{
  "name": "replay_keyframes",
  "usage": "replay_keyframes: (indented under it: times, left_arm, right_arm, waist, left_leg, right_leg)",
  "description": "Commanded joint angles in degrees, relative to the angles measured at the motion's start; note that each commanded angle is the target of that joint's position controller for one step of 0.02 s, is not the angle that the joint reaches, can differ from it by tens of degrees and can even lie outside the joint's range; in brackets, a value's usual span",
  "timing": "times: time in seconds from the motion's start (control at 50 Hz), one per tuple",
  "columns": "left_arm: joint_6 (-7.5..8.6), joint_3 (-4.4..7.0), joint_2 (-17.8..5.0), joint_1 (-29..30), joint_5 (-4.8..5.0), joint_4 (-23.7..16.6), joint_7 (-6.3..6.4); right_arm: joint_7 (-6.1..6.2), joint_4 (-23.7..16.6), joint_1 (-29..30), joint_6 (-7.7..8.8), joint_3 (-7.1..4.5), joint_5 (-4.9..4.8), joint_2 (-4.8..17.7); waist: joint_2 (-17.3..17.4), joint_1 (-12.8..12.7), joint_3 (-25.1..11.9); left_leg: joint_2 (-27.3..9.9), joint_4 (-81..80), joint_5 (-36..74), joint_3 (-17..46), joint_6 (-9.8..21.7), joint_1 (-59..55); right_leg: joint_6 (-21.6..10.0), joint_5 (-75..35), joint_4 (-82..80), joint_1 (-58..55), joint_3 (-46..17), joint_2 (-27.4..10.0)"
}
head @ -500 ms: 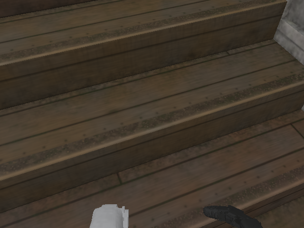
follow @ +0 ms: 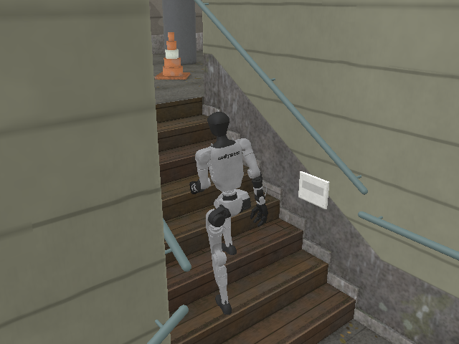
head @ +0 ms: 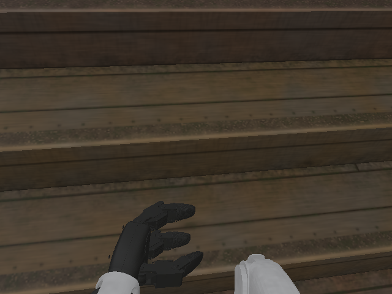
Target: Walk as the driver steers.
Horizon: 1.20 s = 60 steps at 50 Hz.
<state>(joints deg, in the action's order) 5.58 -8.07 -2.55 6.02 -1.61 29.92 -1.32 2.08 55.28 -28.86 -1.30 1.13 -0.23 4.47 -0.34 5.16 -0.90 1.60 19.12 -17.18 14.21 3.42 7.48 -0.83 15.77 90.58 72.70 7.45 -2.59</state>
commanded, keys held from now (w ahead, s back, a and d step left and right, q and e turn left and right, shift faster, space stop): q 0.22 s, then no key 0.78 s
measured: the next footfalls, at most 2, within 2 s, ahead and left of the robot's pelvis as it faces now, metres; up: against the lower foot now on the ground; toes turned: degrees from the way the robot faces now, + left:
right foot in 0.06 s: +0.24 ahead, -0.11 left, +0.17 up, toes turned -1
left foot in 0.50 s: +0.21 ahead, +0.16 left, +0.17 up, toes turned +17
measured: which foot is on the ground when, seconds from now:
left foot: down 0.00-0.06, up 0.08-0.48, down 0.50-1.00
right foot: up 0.00-0.04, down 0.06-0.50, up 0.52-0.78, down 0.80-1.00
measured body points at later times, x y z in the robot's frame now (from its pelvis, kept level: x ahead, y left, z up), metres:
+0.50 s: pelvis +0.14 +0.03 +0.13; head +0.13 +0.03 +0.58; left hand +0.15 +0.28 +0.00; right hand +0.37 -0.10 +0.04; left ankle +0.17 +0.14 -0.58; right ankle +0.20 -0.11 -0.58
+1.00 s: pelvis +0.20 +0.04 +0.16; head +0.21 +0.03 +0.61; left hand +0.18 +0.27 +0.02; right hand +0.32 -0.16 +0.02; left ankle +0.17 +0.14 -0.58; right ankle +0.21 -0.09 -0.58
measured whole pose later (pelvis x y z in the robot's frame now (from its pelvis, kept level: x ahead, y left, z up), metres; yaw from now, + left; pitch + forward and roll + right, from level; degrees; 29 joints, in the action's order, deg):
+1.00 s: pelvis +0.20 +0.04 +0.16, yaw +14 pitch +1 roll +0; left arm -0.5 1.0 -8.5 -16.0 -1.3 56.5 1.2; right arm 1.3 50.4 -15.4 -0.7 -0.7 0.9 8.8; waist 1.2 -0.5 -0.7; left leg -0.1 24.4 -13.2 -3.2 0.9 11.9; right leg 0.6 15.3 24.8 10.1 0.5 -1.4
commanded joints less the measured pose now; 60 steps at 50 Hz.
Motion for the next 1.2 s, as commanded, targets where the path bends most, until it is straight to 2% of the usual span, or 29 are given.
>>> replay_keyframes:
  times: [0.02,0.04,0.06,0.08,0.1,0.12,0.14,0.16,0.22,0.26,0.32,0.38,0.42,0.46,0.48,0.5,0.52,0.54,0.58,0.6,0.7,0.74,0.76,0.8,0.82,0.84,1.02,1.1,1.2]
  left_arm:
    - [0.49,5.82,-9.3,-0.7,1.09,-6.2,1.41]
    - [0.63,9.04,-16.8,-12.5,1.06,-3.4,1.77]
    - [0.73,11.21,-22.4,-27.0,-0.86,1.6,1.78]
    - [-0.5,12.04,-25.0,-31.3,-4.23,3.7,2.7]
    - [-1.76,10.89,-19.7,-25.5,-5.13,1.7,4.59]
    - [-3.49,9.73,-14.2,-18.4,-1.72,2.6,5.72]
    - [-4.59,8.26,-8.3,-13.0,0.49,5.4,6.5]
    - [-4.65,7.69,-5.3,-10.1,1.07,8.1,6.72]
    - [-3.46,6.99,-4.3,-8.3,-0.32,12.4,5.16]
    - [-3.66,7.68,-7.2,-12.2,-0.75,13.7,4.51]
    - [-4.13,8.75,-11.1,-15.8,-1.11,11.7,5.19]
    - [-6.13,11.15,-17.6,-16.7,1.05,9.7,6.8]
    - [-4.84,12.12,-19.3,-16.8,1.48,9.0,5.69]
    - [-4.89,11.69,-17.4,-16.7,2.01,10.6,4.89]
    - [-5.36,10.84,-14.3,-18.7,1.51,12.5,4.21]
    - [-5.7,10.31,-11.9,-21.4,1.01,14.2,3.7]
    - [-5.75,9.77,-9.0,-25.9,0.21,14.0,3.14]
    - [-6.57,10.14,-9.9,-27.8,1.26,14.8,4.37]
    - [-7.69,11.63,-11.9,-21.9,2.79,14.8,5.11]
    - [-8.1,11.75,-11.6,-21.8,2.19,15.1,5.61]
    - [-7.16,10.5,-7.9,-22.9,1.51,17.1,5.09]
    - [-7.01,10.38,-8.8,-22.8,1.75,18.1,4.55]
    - [-6.76,10.2,-8.6,-25.1,1.5,19.3,4.08]
    - [-6.94,10.16,-10.9,-27.5,-0.49,21.5,3.35]
    - [-6.8,10.78,-14.1,-26.9,0.06,21.6,3.06]
    - [-6.66,10.55,-13.1,-24.1,0.72,21.8,2.59]
    - [-5.85,9.91,-11.0,-24.2,0.15,26.3,2.83]
    - [-6.3,10.78,-13.4,-24.2,1.28,26.6,3.39]
    - [-5.99,9.6,-11.1,-24.5,1.02,26.8,3.49]
  right_arm:
    - [1.5,-4.6,-0.2,1.64,-4.22,0.43,15.5]
    - [0.82,-6.4,5.9,3.31,-5.27,-0.42,19.8]
    - [0.69,-9.6,13.9,5.06,-5.41,0.36,19.6]
    - [-1.34,-12.6,13.4,6.31,-3.94,1.11,11.1]
    - [-4.47,-10.5,8.6,7.19,-4.12,3.22,11.6]
    - [-6.26,-13.6,13.5,5.98,-4.34,1.27,10.5]
    - [-5.88,-17.4,18.0,3.62,-2.45,1.14,6.7]
    - [-4.88,-18.4,17.1,1.61,-2.09,1.55,6.7]
    - [-2.44,-17.5,10.2,-0.31,-0.63,-0.5,4.8]
    - [-1.12,-20.0,13.5,-0.05,0.7,-0.14,3.0]
    - [-0.12,-22.3,18.0,-0.2,0.49,0.2,6.0]
    - [-0.74,-25.7,25.5,-0.05,2.41,0.5,5.8]
    - [-1.46,-21.9,22.6,-1.03,0.38,-0.5,9.3]
    - [-1.46,-19.4,18.6,-1.21,-1.27,-0.66,10.6]
    - [-1.73,-18.2,17.3,-1.11,-2.08,-0.52,11.9]
    - [-2.25,-17.8,17.2,-0.82,-2.99,1.24,14.3]
    - [-2.11,-19.9,17.4,-0.23,-2.78,2.09,16.1]
    - [-2.53,-20.3,13.4,0.56,-2.54,4.13,14.1]
    - [-2.37,-18.8,18.3,1.85,-1.78,3.42,9.8]
    - [-1.95,-18.9,21.4,2.11,-1.27,2.9,8.0]
    - [-0.16,-18.7,21.9,1.62,-1.22,2.13,6.0]
    - [0.08,-18.0,18.9,1.27,-1.19,3.17,5.8]
    - [-0.01,-16.6,17.3,1.24,-1.28,2.24,5.9]
    - [-0.86,-13.0,13.4,1.91,-1.57,0.94,7.0]
    - [-1.45,-12.0,10.9,2.11,-2.05,0.93,7.4]
    - [-1.29,-11.0,11.4,2.14,-2.1,1.23,7.3]
    - [-0.68,-6.2,12.0,1.09,-3.09,1.01,8.4]
    - [-0.26,-5.2,11.7,0.75,-3.73,-0.13,9.4]
    - [-0.28,-4.0,11.2,1.5,-2.76,0.39,8.9]
  waist:
    - [17.9,-9.6,-18.0]
    - [20.9,-16.6,-21.4]
    - [13.2,-22.0,-29.2]
    - [-21.4,-19.1,-38.6]
    - [-24.3,-15.5,-40.9]
    - [-15.0,-11.2,-25.5]
    - [-5.8,-7.1,-9.6]
    - [1.4,-2.6,-0.9]
    - [2.2,2.2,4.7]
    - [-0.1,1.3,3.3]
    - [-4.7,-1.9,-0.2]
    - [-7.0,-4.6,-5.4]
    - [-6.8,-6.1,-8.5]
    - [-7.2,-4.7,-4.8]
    - [-5.6,-4.8,-1.6]
    - [0.7,-5.7,0.0]
    - [14.1,-8.5,-2.3]
    - [15.2,-3.9,-11.1]
    - [8.8,-4.9,0.1]
    - [8.6,-6.3,1.4]
    - [6.3,-6.6,-1.8]
    - [8.2,-4.9,-1.1]
    - [7.7,-5.8,-1.1]
    - [3.2,-5.8,-0.4]
    - [-2.2,-3.8,-0.1]
    - [-6.3,-4.0,1.6]
    - [-0.5,-5.6,-1.6]
    - [-0.8,-5.6,2.0]
    - [1.3,-6.0,2.2]
  left_leg:
    - [-8.4,-2.4,87.7,3.0,6.5,1.4]
    - [-9.2,7.3,101.3,3.1,6.0,-3.9]
    - [-8.0,23.3,94.0,4.0,5.6,1.9]
    - [6.0,52.9,35.1,-0.2,1.5,25.0]
    - [10.0,81.1,0.8,6.6,-1.3,29.8]
    - [6.3,89.9,-1.4,2.9,-2.4,37.7]
    - [3.2,91.5,-1.7,-3.0,-2.5,42.4]
    - [0.2,89.7,-0.1,-5.8,-2.0,42.3]
    - [-0.7,93.5,6.8,-9.2,-0.9,36.8]
    - [-2.3,84.5,14.7,-8.3,-1.8,41.3]
    - [-3.3,80.9,20.5,-7.8,-5.4,46.1]
    - [-5.6,47.8,0.0,-16.7,-7.2,32.3]
    - [-4.2,40.0,-1.9,-19.8,-5.9,16.2]
    - [-3.9,24.0,-2.1,-18.6,-2.7,9.8]
    - [-2.8,12.8,-1.6,-18.0,-1.5,8.0]
    - [-5.5,10.4,8.6,-11.8,-1.1,5.1]
    - [-16.7,9.7,29.2,3.7,3.6,0.2]
    - [-24.6,-1.0,9.6,17.3,13.4,5.1]
    - [-19.8,-4.5,-8.9,12.3,12.6,12.9]
    - [-17.9,-3.5,-8.4,9.3,10.1,14.2]
    - [-10.0,0.4,9.6,-6.3,5.9,8.8]
    - [-12.1,1.1,13.8,-4.0,7.9,5.3]
    - [-11.7,1.7,13.4,-4.4,7.5,4.5]
    - [-9.5,2.2,7.8,-5.8,4.1,8.7]
    - [-6.1,1.9,5.4,-9.7,2.5,9.3]
    - [-5.5,1.2,7.6,-11.2,0.7,6.3]
    - [-5.7,2.9,20.5,-13.6,-0.4,0.2]
    - [-3.5,6.5,-3.5,-15.7,1.5,6.2]
    - [-4.8,7.7,16.7,-14.9,-0.3,5.2]
  right_leg:
    - [-3.0,4.8,-20.6,-44.3,4.1,7.6]
    - [-6.0,6.0,-29.9,-51.9,-4.6,5.6]
    - [-9.9,1.7,-36.3,-68.4,-19.2,-2.7]
    - [-21.9,-16.7,-60.0,-87.1,-53.2,-20.3]
    - [-24.8,-9.0,-70.0,-82.3,-75.2,-25.3]
    - [-20.1,7.3,-68.4,-68.1,-61.2,-22.8]
    - [-15.6,18.9,-65.9,-53.3,-45.6,-18.9]
    - [-11.3,21.0,-61.2,-41.6,-32.6,-16.3]
    - [-7.7,13.0,-59.1,-28.2,-12.1,-12.2]
    - [-7.7,7.4,-60.3,-33.0,-7.1,-11.2]
    - [-10.5,3.0,-62.9,-42.5,-9.9,-14.2]
    - [-9.2,1.1,-67.7,-46.4,-5.7,-12.3]
    - [-10.4,6.6,-70.2,-45.6,-7.4,-15.6]
    - [-8.0,11.2,-67.1,-47.7,-6.2,-14.3]
    - [-6.1,11.2,-61.5,-49.2,-4.8,-11.1]
    - [-2.8,10.8,-47.5,-46.2,-1.6,-7.1]
    - [1.7,16.5,-33.0,-36.4,-2.3,-3.8]
    - [4.2,15.4,-22.6,-38.3,-7.5,-2.6]
    - [6.3,11.5,-14.0,-33.8,-12.0,-3.1]
    - [6.6,9.9,-12.7,-34.1,-12.9,-3.5]
    - [5.0,7.6,-37.4,-47.3,-8.3,-1.5]
    - [4.5,9.9,-51.5,-51.2,-7.5,-1.0]
    - [3.4,2.4,-62.8,-55.1,-7.3,-1.2]
    - [0.8,-16.2,-67.4,-62.8,-11.0,-3.9]
    - [-0.6,-17.7,-65.6,-63.5,-10.0,-3.9]
    - [-2.4,-14.0,-65.6,-58.7,-10.4,-3.1]
    - [-3.8,-20.8,-70.3,-62.8,-10.2,-2.5]
    - [-7.4,5.5,-70.3,-58.8,-11.2,-1.6]
    - [-5.4,-18.1,-67.0,-59.6,-9.2,-0.9]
